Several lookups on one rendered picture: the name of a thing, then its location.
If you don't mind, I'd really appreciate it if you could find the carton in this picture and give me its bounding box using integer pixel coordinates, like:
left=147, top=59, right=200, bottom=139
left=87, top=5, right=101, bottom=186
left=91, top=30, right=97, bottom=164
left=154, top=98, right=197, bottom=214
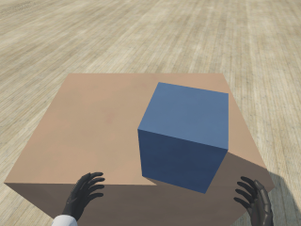
left=137, top=82, right=229, bottom=194

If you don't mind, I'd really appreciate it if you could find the pedestal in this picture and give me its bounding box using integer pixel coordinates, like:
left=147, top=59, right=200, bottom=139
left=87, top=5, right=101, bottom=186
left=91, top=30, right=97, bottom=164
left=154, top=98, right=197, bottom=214
left=4, top=73, right=275, bottom=226

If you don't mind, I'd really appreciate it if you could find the left robot forearm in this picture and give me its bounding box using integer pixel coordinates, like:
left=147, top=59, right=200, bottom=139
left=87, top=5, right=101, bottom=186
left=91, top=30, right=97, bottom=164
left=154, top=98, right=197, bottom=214
left=51, top=215, right=78, bottom=226

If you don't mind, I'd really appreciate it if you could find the robot right hand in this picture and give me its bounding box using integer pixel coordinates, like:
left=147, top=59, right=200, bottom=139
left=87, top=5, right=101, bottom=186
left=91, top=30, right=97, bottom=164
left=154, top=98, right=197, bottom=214
left=233, top=176, right=274, bottom=226

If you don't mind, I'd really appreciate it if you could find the robot left hand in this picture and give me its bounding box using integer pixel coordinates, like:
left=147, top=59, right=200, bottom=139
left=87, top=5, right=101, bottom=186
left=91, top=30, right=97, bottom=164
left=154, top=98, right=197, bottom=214
left=61, top=171, right=105, bottom=221

